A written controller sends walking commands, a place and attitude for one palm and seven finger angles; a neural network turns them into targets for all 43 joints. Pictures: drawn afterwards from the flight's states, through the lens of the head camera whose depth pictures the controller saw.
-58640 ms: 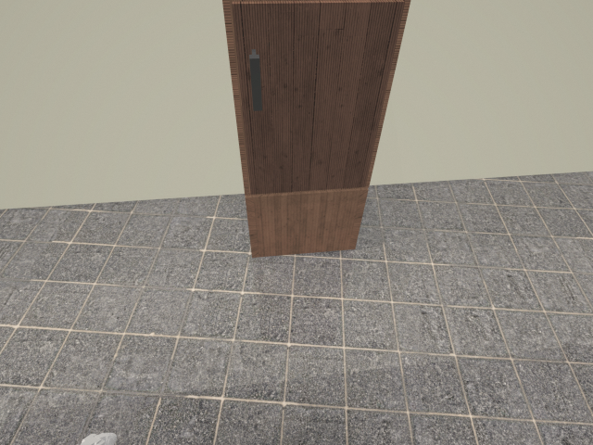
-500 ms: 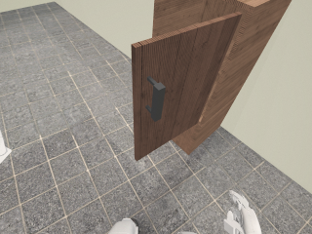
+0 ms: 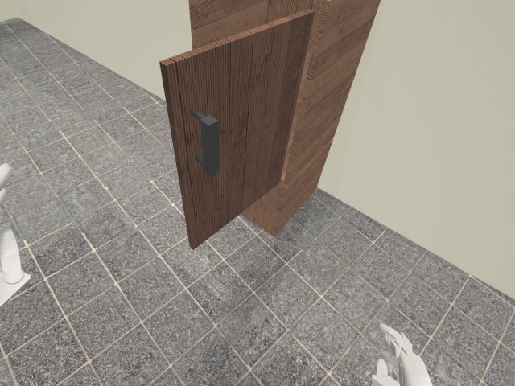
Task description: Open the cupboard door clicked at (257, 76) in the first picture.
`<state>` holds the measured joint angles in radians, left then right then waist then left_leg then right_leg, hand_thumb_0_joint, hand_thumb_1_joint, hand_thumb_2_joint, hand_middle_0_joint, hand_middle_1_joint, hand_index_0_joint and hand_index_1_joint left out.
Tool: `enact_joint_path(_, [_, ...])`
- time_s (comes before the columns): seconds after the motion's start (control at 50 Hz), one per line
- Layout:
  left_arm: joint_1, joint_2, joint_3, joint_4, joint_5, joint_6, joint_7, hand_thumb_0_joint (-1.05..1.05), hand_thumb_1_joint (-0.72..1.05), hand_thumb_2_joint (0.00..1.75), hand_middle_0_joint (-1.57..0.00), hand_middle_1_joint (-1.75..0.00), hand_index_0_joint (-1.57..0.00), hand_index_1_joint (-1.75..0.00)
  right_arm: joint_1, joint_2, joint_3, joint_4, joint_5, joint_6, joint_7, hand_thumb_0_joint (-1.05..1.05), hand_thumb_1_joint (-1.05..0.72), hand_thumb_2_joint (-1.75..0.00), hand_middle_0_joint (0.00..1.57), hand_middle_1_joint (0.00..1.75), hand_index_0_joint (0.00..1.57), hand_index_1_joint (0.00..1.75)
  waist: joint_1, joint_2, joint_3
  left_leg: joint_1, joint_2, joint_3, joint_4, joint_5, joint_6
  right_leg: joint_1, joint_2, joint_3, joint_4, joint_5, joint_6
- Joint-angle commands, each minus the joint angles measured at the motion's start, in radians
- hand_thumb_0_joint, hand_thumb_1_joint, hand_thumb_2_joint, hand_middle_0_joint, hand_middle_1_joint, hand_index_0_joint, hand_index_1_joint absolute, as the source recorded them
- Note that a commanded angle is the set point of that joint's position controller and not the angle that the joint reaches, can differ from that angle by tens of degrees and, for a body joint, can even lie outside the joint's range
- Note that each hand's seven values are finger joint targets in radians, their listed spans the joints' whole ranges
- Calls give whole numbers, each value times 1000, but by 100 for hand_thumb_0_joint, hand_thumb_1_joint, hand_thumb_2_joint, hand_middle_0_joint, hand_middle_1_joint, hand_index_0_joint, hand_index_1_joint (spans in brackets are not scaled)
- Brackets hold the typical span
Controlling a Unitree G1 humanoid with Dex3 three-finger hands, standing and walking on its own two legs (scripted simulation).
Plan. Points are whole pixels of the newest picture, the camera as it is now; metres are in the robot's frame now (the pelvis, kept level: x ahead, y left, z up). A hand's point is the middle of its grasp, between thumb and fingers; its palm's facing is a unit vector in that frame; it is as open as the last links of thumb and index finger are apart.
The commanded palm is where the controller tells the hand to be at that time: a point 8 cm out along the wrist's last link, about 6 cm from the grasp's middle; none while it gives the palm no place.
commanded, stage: stop stepping back and stand still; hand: left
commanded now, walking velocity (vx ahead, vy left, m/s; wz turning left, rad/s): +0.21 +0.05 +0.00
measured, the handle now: (203, 142) +0.56 +0.12 +0.04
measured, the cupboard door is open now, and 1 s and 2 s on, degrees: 83 83 83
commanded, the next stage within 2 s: let the arm hang, fingers relaxed in 1.08 s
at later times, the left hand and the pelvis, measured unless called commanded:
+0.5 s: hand out of the picture +0.16 +0.27 +0.16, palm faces +0.43 -0.76 -0.48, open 7.4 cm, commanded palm +0.11 +0.30 +0.18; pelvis -0.03 +0.00 +0.00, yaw +1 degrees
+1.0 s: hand out of the picture +0.15 +0.30 +0.15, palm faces +0.41 -0.78 -0.48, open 7.4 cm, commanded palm +0.09 +0.34 +0.18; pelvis -0.04 +0.03 +0.00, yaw +1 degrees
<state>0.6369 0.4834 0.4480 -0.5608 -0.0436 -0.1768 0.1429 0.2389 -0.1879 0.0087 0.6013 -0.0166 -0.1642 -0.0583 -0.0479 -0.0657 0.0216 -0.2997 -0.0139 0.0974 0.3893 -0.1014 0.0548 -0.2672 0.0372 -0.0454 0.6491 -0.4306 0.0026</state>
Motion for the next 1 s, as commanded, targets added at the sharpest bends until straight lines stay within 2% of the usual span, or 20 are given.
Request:
enact_joint_path(0.0, [12, 131, 127, -135, 6, -52, 37, 0, 90, 90, -20, -30, -20, -30, -112, -149, -49, -134, 4, -12, -23, 0, -90, -90, 20, 30, 20, 30, 36, 268, -72, -206, 160, -191, -240, -540, -33, 285, 5, -64, -192, 9, -29])
enact_joint_path(0.02, [0, 139, 128, -110, 9, -49, 36, 0, 90, 90, -20, -30, -20, -30, -114, -146, -55, -132, 3, 1, -26, 0, -90, -90, 20, 30, 20, 30, 34, 180, -60, -204, 111, -151, -107, -499, -45, 253, -40, 6, -297, -21, -52])
enact_joint_path(0.04, [-10, 170, 149, -94, 11, -47, 34, 0, 90, 90, -20, -30, -20, -30, -108, -142, -61, -131, -3, 14, -24, 0, -90, -90, 20, 30, 20, 30, 30, 10, -60, -178, 55, -117, 154, -391, -55, 147, -183, 223, -424, -135, -116])
enact_joint_path(0.06, [-84, 159, 124, -119, 2, -52, 31, 0, 90, 90, -20, -30, -20, -30, -108, -147, -62, -123, 0, 18, -22, 0, -90, -90, 20, 30, 20, 30, 37, -131, -38, -192, 20, -99, 411, -283, -62, 11, -368, 477, -535, -248, -192])
enact_joint_path(0.08, [-130, 140, 111, -103, 1, -56, 32, 0, 90, 90, -20, -30, -20, -30, -82, -149, -67, -98, 5, 8, -19, 0, -90, -90, 20, 30, 20, 30, 31, -120, -22, -243, 24, -112, 567, -272, -69, -5, -391, 497, -530, -191, -209])
enact_joint_path(0.1, [-154, 114, 87, -54, 5, -65, 30, 0, 90, 90, -20, -30, -20, -30, -57, -150, -62, -76, 5, 1, -17, 0, -90, -90, 20, 30, 20, 30, 12, -29, -24, -247, 44, -122, 622, -259, -69, -20, -370, 423, -499, -151, -189])
enact_joint_path(0.12, [-173, 101, 70, -21, 14, -74, 27, 0, 90, 90, -20, -30, -20, -30, -57, -140, -55, -69, 6, 0, -17, 0, -90, -90, 20, 30, 20, 30, 11, 11, -13, -251, 57, -111, 604, -218, -70, -8, -329, 336, -473, -69, -166])
enact_joint_path(0.16, [-229, 102, 46, -10, 29, -87, 25, 0, 90, 90, -20, -30, -20, -30, -87, -140, -49, -67, 9, -12, -30, 0, -90, -90, 20, 30, 20, 30, 22, 31, 9, -210, 63, -76, 510, -195, -61, -8, -300, 252, -449, 61, -139])
enact_joint_path(0.22, [-217, 108, 54, -27, 35, -97, 33, 0, 90, 90, -20, -30, -20, -30, -96, -132, -46, -74, 9, -30, -39, 0, -90, -90, 20, 30, 20, 30, 51, -26, -8, -138, 50, -26, 327, -213, -38, 46, -288, 224, -420, 130, -129])
enact_joint_path(0.28, [-162, 117, 84, -63, 26, -97, 42, 0, 90, 90, -20, -30, -20, -30, -97, -122, -42, -85, 5, -34, -37, 0, -90, -90, 20, 30, 20, 30, 60, -27, -34, -40, 33, 0, 150, -185, -27, 84, -262, 213, -382, 164, -106])
enact_joint_path(0.32, [-137, 119, 99, -86, 17, -99, 44, 0, 90, 90, -20, -30, -20, -30, -86, -127, -46, -93, 8, -31, -32, 0, -90, -90, 20, 30, 20, 30, 55, 18, -57, 52, 47, -32, 29, -126, -18, 97, -213, 177, -319, 234, -60])
enact_joint_path(0.36, [-128, 109, 92, -106, 11, -100, 40, 0, 90, 90, -20, -30, -20, -30, -96, -148, -58, -111, 16, -23, -31, 0, -90, -90, 20, 30, 20, 30, 59, 110, -76, 125, 115, -99, 18, 31, -6, 84, -145, 139, -253, 324, -12])
enact_joint_path(0.38, [-137, 112, 90, -105, 8, -101, 34, 0, 90, 90, -20, -30, -20, -30, -98, -157, -62, -117, 22, -20, -28, 0, -90, -90, 20, 30, 20, 30, 59, 100, -82, 126, 133, -122, 34, 74, -7, 85, -129, 135, -245, 342, 0])
enact_joint_path(0.4, [-123, 124, 111, -78, 15, -97, 33, 0, 90, 90, -20, -30, -20, -30, -87, -139, -52, -106, 21, -19, -28, 0, -90, -90, 20, 30, 20, 30, 46, 149, -73, 112, 116, -93, 43, 90, -9, 79, -114, 117, -240, 378, -12])
enact_joint_path(0.42, [-125, 109, 98, -77, 16, -95, 29, 0, 90, 90, -20, -30, -20, -30, -80, -136, -49, -107, 21, -17, -24, 0, -90, -90, 20, 30, 20, 30, 44, 163, -80, 99, 111, -90, 40, 94, -16, 97, -109, 101, -231, 393, -14])
enact_joint_path(0.5, [-133, 81, 63, -59, 12, -84, 21, 0, 90, 90, -20, -30, -20, -30, -88, -141, -48, -117, 23, -21, -18, 0, -90, -90, 20, 30, 20, 30, 43, 95, -74, 87, 104, -96, 33, 24, -27, 88, -103, 106, -260, 349, -14])
enact_joint_path(0.68, [-112, 99, 81, -113, 10, -70, 23, 0, 90, 90, -20, -30, -20, -30, -105, -133, -34, -138, 13, -20, -21, 0, -90, -90, 20, 30, 20, 30, 51, 167, -106, 68, 114, -120, -51, -2, -32, 135, -67, 54, -251, 334, 0])
enact_joint_path(0.78, [-113, 87, 72, -99, 7, -66, 24, 0, 90, 90, -20, -30, -20, -30, -101, -135, -35, -135, 12, -20, -23, 0, -90, -90, 20, 30, 20, 30, 49, 136, -109, 63, 101, -117, -48, -16, -41, 148, -69, 51, -277, 342, -1])
enact_joint_path(0.8, [-119, 80, 63, -101, 9, -65, 23, 0, 90, 90, -20, -30, -20, -30, -103, -137, -36, -136, 13, -20, -22, 0, -90, -90, 20, 30, 20, 30, 47, 158, -106, 70, 98, -110, -49, -13, -44, 139, -69, 52, -282, 342, -1])
enact_joint_path(0.98, [-113, 86, 67, -84, 11, -64, 25, 0, 90, 90, -20, -30, -20, -30, -106, -138, -39, -131, 11, -19, -27, 0, -90, -90, 20, 30, 20, 30, 49, 134, -88, 53, 85, -118, -69, -88, -47, 134, -70, 46, -323, 284, 1])
